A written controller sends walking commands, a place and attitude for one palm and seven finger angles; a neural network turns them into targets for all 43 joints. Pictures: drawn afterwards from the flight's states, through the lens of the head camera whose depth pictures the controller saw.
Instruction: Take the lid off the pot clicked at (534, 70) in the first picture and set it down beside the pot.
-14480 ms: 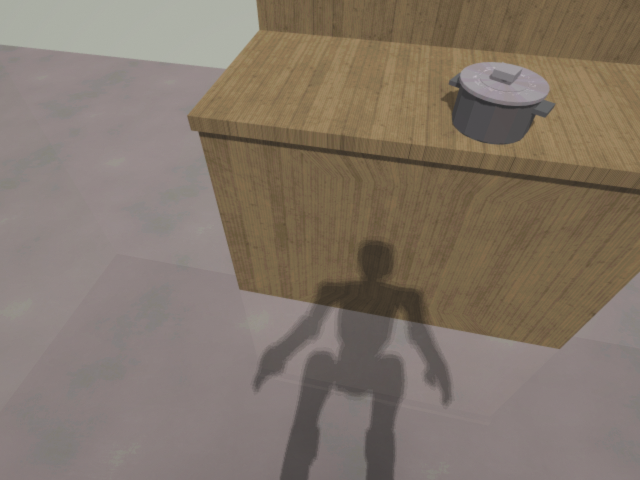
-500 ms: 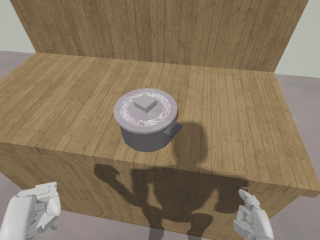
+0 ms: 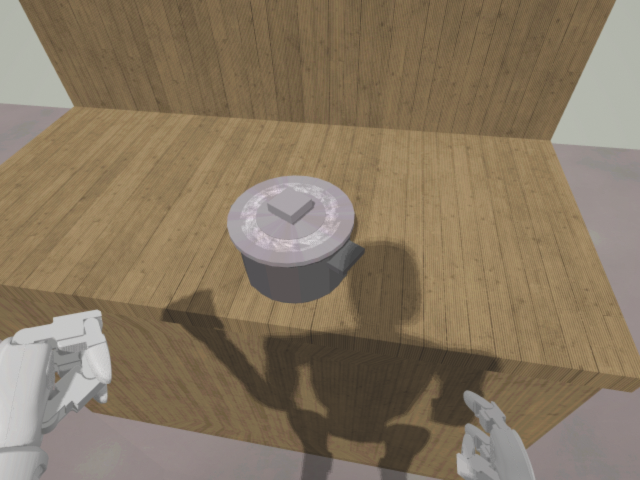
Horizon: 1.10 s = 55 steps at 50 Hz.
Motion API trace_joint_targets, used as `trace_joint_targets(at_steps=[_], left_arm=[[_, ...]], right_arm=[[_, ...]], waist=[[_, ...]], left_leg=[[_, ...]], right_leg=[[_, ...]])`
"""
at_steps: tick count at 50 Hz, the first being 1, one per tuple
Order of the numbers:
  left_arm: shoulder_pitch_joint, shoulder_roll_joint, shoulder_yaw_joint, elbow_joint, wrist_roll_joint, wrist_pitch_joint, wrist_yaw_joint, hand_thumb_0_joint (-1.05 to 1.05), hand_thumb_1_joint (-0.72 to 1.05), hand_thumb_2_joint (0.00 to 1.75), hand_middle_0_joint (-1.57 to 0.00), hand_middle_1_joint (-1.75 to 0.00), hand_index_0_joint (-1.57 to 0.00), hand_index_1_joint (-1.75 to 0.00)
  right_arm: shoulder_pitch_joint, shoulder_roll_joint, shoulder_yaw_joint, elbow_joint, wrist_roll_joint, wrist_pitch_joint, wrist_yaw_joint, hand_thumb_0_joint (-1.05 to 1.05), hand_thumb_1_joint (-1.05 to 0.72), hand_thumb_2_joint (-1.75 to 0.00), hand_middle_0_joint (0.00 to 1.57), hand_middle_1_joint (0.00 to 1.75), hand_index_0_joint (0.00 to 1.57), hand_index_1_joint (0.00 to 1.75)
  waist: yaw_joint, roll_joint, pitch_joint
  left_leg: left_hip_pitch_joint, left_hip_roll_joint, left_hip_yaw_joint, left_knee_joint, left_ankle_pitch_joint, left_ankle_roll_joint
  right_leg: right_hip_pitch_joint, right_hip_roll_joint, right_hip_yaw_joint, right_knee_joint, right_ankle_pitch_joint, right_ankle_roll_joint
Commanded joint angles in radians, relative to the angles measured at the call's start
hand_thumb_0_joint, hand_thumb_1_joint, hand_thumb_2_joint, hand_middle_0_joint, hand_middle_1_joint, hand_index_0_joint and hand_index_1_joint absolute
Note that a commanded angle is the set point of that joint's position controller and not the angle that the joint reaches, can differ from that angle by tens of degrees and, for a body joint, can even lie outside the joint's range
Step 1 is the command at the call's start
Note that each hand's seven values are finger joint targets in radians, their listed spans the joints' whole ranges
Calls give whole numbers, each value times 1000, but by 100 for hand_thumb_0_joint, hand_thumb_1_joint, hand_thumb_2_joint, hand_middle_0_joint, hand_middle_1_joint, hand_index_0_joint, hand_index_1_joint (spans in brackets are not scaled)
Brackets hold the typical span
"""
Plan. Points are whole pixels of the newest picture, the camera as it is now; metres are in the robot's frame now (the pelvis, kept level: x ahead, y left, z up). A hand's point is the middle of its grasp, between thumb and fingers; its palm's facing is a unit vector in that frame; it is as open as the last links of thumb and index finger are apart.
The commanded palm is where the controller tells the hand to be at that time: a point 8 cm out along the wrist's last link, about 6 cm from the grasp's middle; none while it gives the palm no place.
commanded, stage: reach forward and open the fingers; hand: left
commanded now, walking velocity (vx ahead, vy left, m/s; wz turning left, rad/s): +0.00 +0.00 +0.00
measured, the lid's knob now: (289, 204) +0.44 +0.11 +0.12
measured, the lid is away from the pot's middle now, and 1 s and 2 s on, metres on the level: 0.00 0.00 0.00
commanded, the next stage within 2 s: move the open hand above the knob in 1.16 s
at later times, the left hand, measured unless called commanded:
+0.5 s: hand (95, 342) +0.20 +0.26 +0.13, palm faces -0.16 -0.02 -0.99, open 3.6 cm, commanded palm +0.18 +0.26 +0.20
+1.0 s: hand (91, 285) +0.24 +0.27 +0.17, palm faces -0.09 -0.02 -1.00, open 9.4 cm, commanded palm +0.21 +0.25 +0.23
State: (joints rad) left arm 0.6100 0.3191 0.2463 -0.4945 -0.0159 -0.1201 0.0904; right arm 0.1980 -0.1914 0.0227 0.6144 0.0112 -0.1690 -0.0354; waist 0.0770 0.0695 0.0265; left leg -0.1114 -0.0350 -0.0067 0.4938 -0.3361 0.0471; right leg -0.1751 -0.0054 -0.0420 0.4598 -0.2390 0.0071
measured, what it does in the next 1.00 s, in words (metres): stands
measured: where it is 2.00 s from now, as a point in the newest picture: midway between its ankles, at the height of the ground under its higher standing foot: outside the picture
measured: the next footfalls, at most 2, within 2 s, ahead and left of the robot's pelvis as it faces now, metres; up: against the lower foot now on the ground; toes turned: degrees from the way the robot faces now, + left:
none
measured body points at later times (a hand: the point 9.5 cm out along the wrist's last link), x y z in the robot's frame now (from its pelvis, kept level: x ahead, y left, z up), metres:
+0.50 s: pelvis -0.01 -0.01 +0.00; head +0.01 -0.07 +0.45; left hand +0.20 +0.26 +0.19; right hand +0.22 -0.23 -0.10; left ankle -0.04 +0.08 -0.74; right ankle +0.01 -0.13 -0.74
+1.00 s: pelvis -0.04 +0.01 +0.00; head -0.02 -0.04 +0.45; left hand +0.24 +0.27 +0.23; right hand +0.17 -0.20 -0.10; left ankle -0.04 +0.09 -0.74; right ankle +0.01 -0.13 -0.74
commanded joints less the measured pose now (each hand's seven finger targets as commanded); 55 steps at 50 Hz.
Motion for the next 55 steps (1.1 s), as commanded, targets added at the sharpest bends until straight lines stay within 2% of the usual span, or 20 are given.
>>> trace_joint_targets(at_steps=[1,3,4,5,6,7,9,13,15,21,26,30,31,35,37,41,46,48,52,55], left_arm=[[-66,188,168,-211,-14,-73,31,0,90,90,-130,-150,-130,-150],[-75,166,153,-207,-17,-81,29,0,90,90,-130,-150,-130,-150],[-154,405,101,-259,439,15,69,0,87,92,-129,-146,-129,-146],[-172,292,67,-340,447,70,90,0,84,94,-128,-143,-128,-143],[-202,304,67,-348,451,98,102,0,80,96,-127,-139,-127,-139],[-152,312,57,-310,554,123,103,0,77,98,-126,-136,-126,-136],[-38,382,93,-241,669,193,85,0,70,103,-124,-129,-124,-129],[-171,508,114,-184,785,254,3,0,57,111,-121,-115,-121,-115],[-216,545,106,-134,798,258,-54,0,51,115,-119,-107,-119,-107],[-271,574,77,-125,712,225,-234,0,31,128,-113,-86,-113,-86],[-460,742,173,-54,726,187,-328,0,15,138,-107,-68,-107,-68],[-507,684,123,6,697,148,-387,0,4,144,-102,-54,-102,-54],[-457,668,133,13,680,146,-392,0,1,144,-100,-51,-100,-51],[-629,643,62,1,663,124,-412,0,-11,147,-95,-36,-95,-36],[-767,701,82,-50,691,110,-405,0,-17,148,-92,-29,-92,-29],[-782,793,175,45,742,124,-374,0,-28,152,-87,-15,-87,-15],[-793,600,3,170,698,186,-402,0,-34,153,-85,-8,-85,-8],[-881,591,-51,87,701,178,-423,0,-34,154,-85,-8,-85,-8],[-1068,754,36,15,775,169,-416,0,-34,155,-85,-8,-85,-8],[-1124,794,77,224,797,203,-414,0,-34,155,-85,-8,-85,-8]], right_arm=[[-145,-109,-45,-167,4,-64,-13,0,-90,-90,20,30,20,30],[-140,-100,-41,-165,3,-65,-15,0,-90,-90,20,30,20,30],[-166,-195,-23,-191,-28,11,0,0,-90,-90,20,30,20,30],[-183,-149,-29,-251,-25,50,11,0,-90,-90,20,30,20,30],[-200,-152,-29,-253,-14,67,16,0,-90,-90,20,30,20,30],[-174,-153,-35,-244,-20,84,24,0,-90,-90,20,30,20,30],[-183,-174,-41,-249,-19,155,38,0,-90,-90,20,30,20,30],[-235,-185,-33,-276,9,239,33,0,-90,-90,20,30,20,30],[-232,-189,-33,-264,22,245,25,0,-90,-90,20,30,20,30],[-240,-194,-40,-270,47,204,24,0,-90,-90,20,30,20,30],[-216,-203,-33,-246,38,186,10,0,-90,-90,20,30,20,30],[-180,-193,-34,-238,31,179,12,0,-90,-90,20,30,20,30],[-191,-195,-38,-255,41,170,23,0,-90,-90,20,30,20,30],[-194,-200,-39,-248,37,171,21,0,-90,-90,20,30,20,30],[-205,-196,-30,-253,38,165,18,0,-90,-90,20,30,20,30],[-199,-201,-33,-242,39,157,20,0,-90,-90,20,30,20,30],[-224,-201,-32,-261,58,169,40,0,-90,-90,20,30,20,30],[-234,-192,-29,-268,53,176,40,0,-90,-90,20,30,20,30],[-237,-193,-17,-258,41,163,33,0,-90,-90,20,30,20,30],[-208,-200,-16,-218,43,179,16,0,-90,-90,20,30,20,30]], waist=[[-6,-15,-73],[-5,-18,-80],[-2,51,-43],[2,110,-56],[-9,88,-46],[18,99,-84],[38,42,-141],[22,-39,-198],[14,-39,-217],[-11,-45,-238],[-11,-45,-205],[-4,-11,-215],[-6,0,-228],[-16,-23,-197],[-14,10,-256],[8,32,-255],[-10,11,-180],[-8,1,-203],[2,55,-313],[-3,-7,-198]], left_leg=[[-51,62,-26,-88,292,-38],[-45,61,-23,-91,308,-36],[-174,40,-17,-74,307,-42],[-176,46,-8,-77,313,-55],[-190,49,-12,-71,305,-54],[-181,50,-8,-70,305,-58],[-185,49,-2,-61,331,-53],[-169,41,-3,-56,289,-24],[-143,43,-15,-58,314,-15],[-76,31,-22,-36,444,-2],[-78,23,-32,-54,446,5],[-59,12,-25,-71,456,4],[-34,13,-28,-52,481,2],[-65,10,-25,-99,352,1],[-52,8,-36,-111,331,1],[-38,15,-54,-111,346,-6],[-70,16,-51,-121,270,-16],[-77,21,-50,-156,216,-13],[-61,28,-80,-162,219,-8],[-114,31,-74,-169,193,-14]], right_leg=[[58,-13,3,-49,137,-29],[65,-19,-2,-51,147,-30],[-38,3,53,-7,136,-35],[-35,-13,-2,6,110,-47],[-44,-8,8,10,99,-50],[-33,0,13,28,77,-56],[3,8,36,29,124,-61],[42,-2,72,14,147,-48],[43,-13,68,-1,177,-35],[70,-15,48,-20,349,-7],[79,-15,32,-43,345,-4],[72,-24,2,-64,327,4],[71,-13,11,-57,349,-2],[39,-18,-11,-87,225,8],[64,-18,-6,-83,178,2],[71,-5,2,-67,161,-22],[-3,-4,-11,-52,100,-24],[14,-11,-16,-64,62,-15],[63,-11,-1,-40,57,-23],[19,-11,-10,-57,23,-27]])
